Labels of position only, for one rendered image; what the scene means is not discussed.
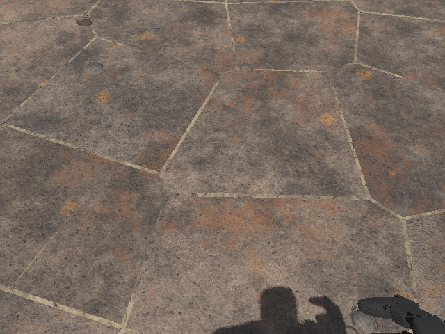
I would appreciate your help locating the right robot hand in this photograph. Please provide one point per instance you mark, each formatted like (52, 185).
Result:
(403, 312)

